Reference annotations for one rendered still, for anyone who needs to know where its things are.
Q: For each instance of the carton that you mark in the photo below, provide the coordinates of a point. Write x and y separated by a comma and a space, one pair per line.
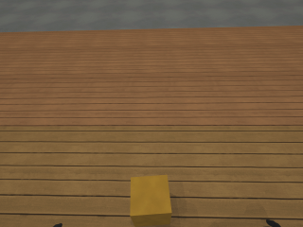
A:
150, 201

